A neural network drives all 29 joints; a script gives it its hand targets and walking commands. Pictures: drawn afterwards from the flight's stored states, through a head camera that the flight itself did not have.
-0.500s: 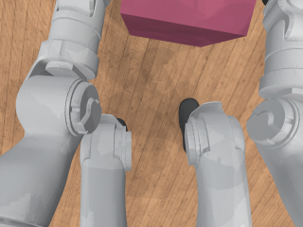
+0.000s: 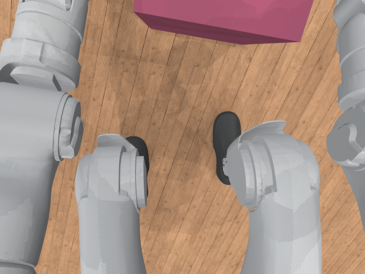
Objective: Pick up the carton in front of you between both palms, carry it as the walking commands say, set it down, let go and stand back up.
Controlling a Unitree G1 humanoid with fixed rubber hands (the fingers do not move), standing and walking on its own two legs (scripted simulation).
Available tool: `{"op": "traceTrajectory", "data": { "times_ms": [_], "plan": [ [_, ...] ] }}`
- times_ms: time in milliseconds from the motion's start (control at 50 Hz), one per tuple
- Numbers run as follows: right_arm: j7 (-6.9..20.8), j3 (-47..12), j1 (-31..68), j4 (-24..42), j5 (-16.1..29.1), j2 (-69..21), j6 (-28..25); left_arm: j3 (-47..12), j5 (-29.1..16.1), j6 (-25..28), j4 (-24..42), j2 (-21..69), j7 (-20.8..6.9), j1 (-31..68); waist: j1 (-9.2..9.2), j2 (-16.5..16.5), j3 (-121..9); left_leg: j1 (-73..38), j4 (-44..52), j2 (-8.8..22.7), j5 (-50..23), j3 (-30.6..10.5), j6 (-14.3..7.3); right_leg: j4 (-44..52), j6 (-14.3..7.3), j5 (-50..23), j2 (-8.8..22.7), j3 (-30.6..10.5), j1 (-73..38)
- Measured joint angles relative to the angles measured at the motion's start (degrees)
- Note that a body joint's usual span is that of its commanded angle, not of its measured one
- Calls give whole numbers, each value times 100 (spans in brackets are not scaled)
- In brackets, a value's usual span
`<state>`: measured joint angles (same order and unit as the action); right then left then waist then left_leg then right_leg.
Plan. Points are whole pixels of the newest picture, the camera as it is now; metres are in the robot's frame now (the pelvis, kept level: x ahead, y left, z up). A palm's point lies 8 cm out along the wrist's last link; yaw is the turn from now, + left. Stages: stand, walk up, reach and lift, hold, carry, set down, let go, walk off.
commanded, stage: set down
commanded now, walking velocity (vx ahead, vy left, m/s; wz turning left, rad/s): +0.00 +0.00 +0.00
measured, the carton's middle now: out of the picture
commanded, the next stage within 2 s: let go in 1.04 s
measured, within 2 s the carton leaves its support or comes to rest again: neither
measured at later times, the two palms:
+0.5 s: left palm out of the picture +0.61 +0.08 -0.02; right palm out of the picture +0.53 -0.29 -0.02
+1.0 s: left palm out of the picture +0.61 +0.09 +0.13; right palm out of the picture +0.52 -0.30 +0.13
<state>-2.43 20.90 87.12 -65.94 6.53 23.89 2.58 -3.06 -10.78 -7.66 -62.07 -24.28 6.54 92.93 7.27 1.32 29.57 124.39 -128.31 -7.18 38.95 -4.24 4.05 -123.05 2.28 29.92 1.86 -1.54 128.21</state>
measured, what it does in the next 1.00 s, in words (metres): rises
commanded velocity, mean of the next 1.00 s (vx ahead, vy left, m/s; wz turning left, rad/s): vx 0.00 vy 0.00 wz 0.00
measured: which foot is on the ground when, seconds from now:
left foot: down 0.00-1.00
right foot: down 0.00-1.00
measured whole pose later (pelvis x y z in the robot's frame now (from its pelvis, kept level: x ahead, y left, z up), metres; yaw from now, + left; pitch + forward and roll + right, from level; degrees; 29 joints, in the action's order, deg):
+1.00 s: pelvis +0.03 -0.01 +0.22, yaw -1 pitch +48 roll +1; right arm -0.3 23.9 69.2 -45.6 0.9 16.3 13.8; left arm 11.5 0.7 -15.7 -52.8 -18.5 2.9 77.8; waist 7.3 2.9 -1.4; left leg 100.3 -78.1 -3.6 26.3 -4.1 2.6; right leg -74.7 1.4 18.9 -0.4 -2.4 104.1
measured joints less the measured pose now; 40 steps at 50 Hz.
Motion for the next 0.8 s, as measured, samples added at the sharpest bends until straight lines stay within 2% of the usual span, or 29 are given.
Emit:
{"op": "traceTrajectory", "data": {
  "times_ms": [60, 120, 200, 280, 440, 680, 800],
  "plan": [
    [-36, -194, 62, 76, 225, 77, 99, -87, -130, -65, 54, -53, -16, 76, -17, -11, -97, 9, 1, 45, -31, -20, 25, 9, -51, -64, -15, 37, 34],
    [-103, -313, 78, 273, 301, 20, 235, 19, -70, -162, 124, -25, -11, 86, -14, 9, -276, -13, 98, 113, -67, -10, 19, 116, -62, -142, -69, 39, 39],
    [-217, -376, -1, 660, 246, -157, 453, 298, 115, -326, 255, 74, 37, 16, 27, 69, -589, -155, 387, 201, -121, 66, -33, 387, -37, -219, -147, -25, -67],
    [-271, -315, -153, 806, 53, -323, 647, 654, 370, -458, 109, 175, 24, -51, 65, 127, -1053, -313, 823, 262, -193, 137, -82, 788, -13, -277, -199, -90, -206],
    [-201, -101, -543, 940, -229, -482, 739, 1080, 715, -471, -59, 264, -95, -353, 58, 151, -1922, -523, 1690, 317, -363, 173, -120, 1603, -17, -395, -236, -130, -418],
    [-52, 42, -1194, 1709, -206, -546, 1072, 1054, 797, -789, 801, 372, -94, -979, 40, 100, -2598, -999, 2855, 312, -596, 83, -112, 2725, -62, -534, -224, -79, -944],
    [53, 94, -1506, 1978, -258, -605, 1169, 1171, 910, -869, 1006, 470, -155, -1247, 31, 128, -2864, -1455, 3634, 325, -802, 48, -125, 3487, -72, -697, -228, -74, -1424]
  ]
}}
